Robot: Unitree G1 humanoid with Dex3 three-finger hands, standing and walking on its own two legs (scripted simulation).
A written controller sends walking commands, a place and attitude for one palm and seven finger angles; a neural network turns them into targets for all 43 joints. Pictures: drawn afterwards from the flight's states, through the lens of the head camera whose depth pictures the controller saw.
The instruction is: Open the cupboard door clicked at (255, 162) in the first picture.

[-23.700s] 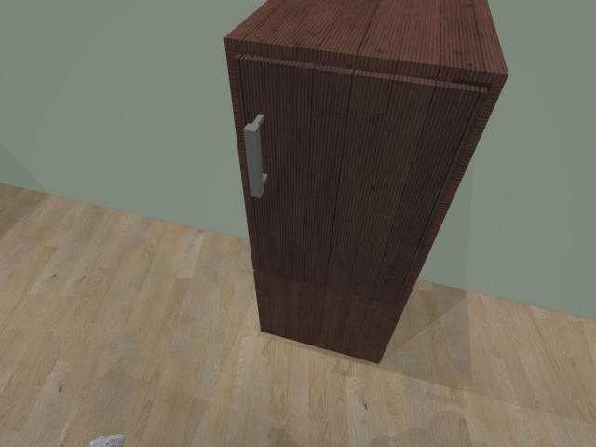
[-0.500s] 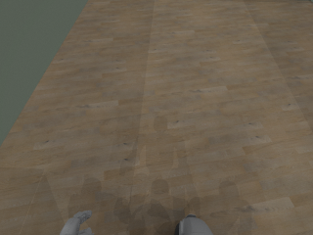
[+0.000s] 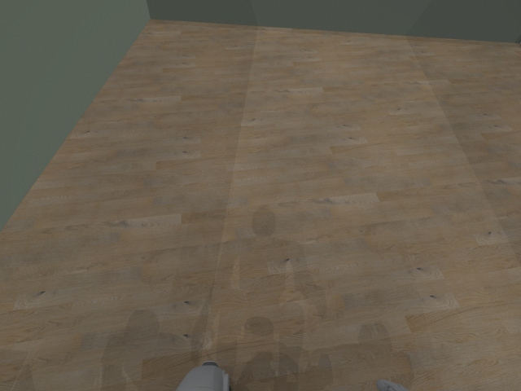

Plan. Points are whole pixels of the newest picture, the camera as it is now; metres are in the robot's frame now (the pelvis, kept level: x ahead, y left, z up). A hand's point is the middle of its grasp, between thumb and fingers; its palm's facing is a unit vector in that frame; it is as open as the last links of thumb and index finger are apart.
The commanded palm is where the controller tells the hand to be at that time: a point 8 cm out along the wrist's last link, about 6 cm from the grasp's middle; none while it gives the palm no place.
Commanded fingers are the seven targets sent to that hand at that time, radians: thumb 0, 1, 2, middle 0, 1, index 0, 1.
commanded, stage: turn to face it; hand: left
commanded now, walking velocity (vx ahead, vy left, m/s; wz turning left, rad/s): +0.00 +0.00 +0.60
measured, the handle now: out of the picture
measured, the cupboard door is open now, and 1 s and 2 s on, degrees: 39 39 39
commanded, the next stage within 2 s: none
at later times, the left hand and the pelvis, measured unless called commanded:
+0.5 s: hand (141, 347) +0.21 +0.23 -0.16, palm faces +0.24 -0.95 -0.20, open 7.4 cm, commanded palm none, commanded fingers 0.00 0.90 0.90 -0.20 -0.30 -0.20 -0.30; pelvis +0.12 +0.01 +0.01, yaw +14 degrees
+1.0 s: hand out of the picture +0.09 +0.15 -0.17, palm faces +0.56 -0.79 -0.25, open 7.4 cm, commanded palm none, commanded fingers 0.00 0.90 0.90 -0.20 -0.30 -0.20 -0.30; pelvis +0.18 -0.03 +0.00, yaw +35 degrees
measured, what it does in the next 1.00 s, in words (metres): walks ahead, turning left: left foot, then right foot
